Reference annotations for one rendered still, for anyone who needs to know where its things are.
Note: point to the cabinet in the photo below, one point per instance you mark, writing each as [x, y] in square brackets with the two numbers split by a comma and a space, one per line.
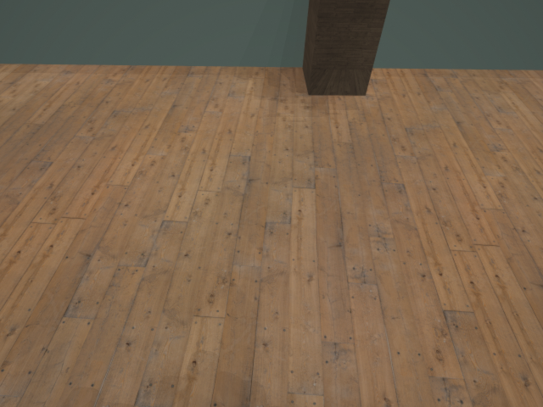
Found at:
[341, 43]

